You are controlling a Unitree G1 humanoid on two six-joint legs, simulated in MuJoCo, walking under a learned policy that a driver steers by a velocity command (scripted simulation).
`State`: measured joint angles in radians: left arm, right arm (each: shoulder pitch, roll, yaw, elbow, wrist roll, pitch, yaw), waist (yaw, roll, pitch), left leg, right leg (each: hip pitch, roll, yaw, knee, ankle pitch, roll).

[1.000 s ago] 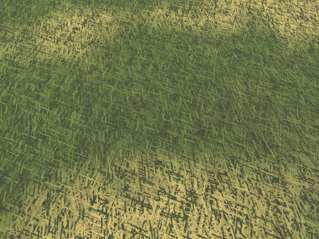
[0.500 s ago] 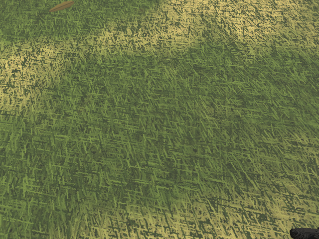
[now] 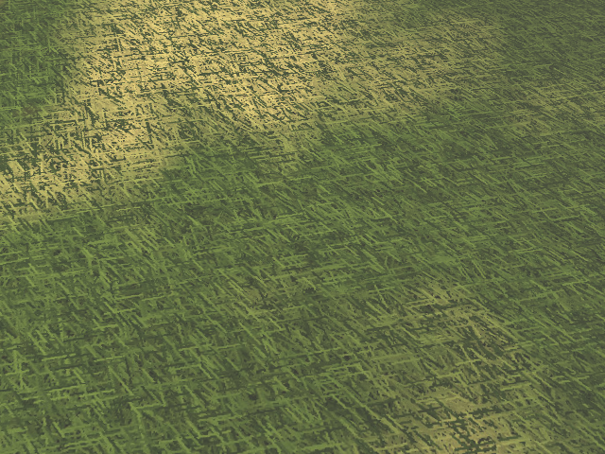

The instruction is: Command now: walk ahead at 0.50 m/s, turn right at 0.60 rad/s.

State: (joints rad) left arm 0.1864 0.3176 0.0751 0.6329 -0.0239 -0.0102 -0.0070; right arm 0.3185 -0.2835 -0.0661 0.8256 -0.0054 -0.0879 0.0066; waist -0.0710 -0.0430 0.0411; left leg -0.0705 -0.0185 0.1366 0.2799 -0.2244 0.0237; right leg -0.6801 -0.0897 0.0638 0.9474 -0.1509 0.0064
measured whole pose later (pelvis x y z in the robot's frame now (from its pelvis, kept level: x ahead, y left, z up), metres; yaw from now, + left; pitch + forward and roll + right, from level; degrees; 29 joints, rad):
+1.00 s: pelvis +0.58 -0.10 +0.00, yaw -21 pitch +1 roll +1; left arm 0.20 0.30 0.05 0.73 -0.01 -0.05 0.00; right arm 0.33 -0.27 -0.04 0.83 -0.01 -0.09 0.02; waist -0.05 -0.04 0.03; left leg -0.10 -0.06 0.06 0.26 -0.18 0.06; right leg -0.66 -0.10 0.07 0.92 -0.14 0.00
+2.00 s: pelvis +1.07 -0.42 +0.00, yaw -54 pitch +1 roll +2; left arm 0.21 0.32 0.08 0.66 -0.02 -0.01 0.00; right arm 0.31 -0.28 -0.06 0.80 -0.01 -0.09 0.01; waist -0.06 -0.04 0.04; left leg -0.11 -0.02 0.12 0.30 -0.21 0.02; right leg -0.67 -0.08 0.06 1.01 -0.20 0.01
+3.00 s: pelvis +1.23 -0.83 +0.00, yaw -90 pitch +2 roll +1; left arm 0.18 0.31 0.07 0.64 -0.02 -0.01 -0.02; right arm 0.34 -0.28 -0.06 0.78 -0.01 -0.07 -0.01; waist -0.08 -0.04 0.01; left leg -0.07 0.02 0.10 0.30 -0.26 0.00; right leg -0.67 -0.07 0.06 0.93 -0.17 0.03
